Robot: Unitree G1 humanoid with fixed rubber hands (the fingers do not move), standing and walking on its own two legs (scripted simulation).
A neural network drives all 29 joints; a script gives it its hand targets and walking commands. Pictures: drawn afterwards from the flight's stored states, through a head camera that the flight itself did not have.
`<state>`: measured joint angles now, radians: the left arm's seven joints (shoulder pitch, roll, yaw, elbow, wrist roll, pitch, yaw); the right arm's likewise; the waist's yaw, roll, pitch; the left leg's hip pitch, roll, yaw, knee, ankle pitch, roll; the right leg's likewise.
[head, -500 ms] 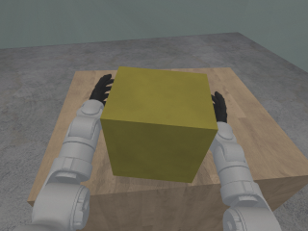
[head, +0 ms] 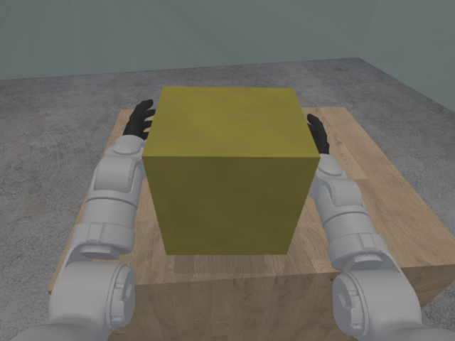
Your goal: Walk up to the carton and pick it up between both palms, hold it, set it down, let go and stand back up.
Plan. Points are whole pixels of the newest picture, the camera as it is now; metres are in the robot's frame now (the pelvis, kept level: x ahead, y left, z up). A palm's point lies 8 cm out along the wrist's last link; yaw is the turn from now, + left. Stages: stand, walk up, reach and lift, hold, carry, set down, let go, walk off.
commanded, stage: reach and lift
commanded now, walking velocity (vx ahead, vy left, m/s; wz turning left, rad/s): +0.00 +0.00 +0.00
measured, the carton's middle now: (227, 174) +0.37 +0.00 +0.14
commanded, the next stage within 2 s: hold in 1.14 s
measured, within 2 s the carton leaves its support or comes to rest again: neither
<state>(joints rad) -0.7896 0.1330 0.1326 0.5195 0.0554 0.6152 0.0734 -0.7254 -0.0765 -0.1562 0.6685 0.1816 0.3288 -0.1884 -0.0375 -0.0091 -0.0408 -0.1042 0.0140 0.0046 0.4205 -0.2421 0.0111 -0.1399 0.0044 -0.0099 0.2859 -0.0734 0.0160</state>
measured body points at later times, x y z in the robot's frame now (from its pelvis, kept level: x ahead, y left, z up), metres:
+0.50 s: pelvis +0.00 +0.00 +0.00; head -0.05 +0.02 +0.45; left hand +0.41 +0.16 +0.22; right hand +0.40 -0.17 +0.21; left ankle +0.00 +0.11 -0.75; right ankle +0.06 -0.13 -0.75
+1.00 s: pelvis +0.00 +0.00 +0.00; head -0.06 +0.02 +0.45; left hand +0.41 +0.16 +0.24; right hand +0.41 -0.16 +0.23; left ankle +0.00 +0.11 -0.75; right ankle +0.06 -0.13 -0.75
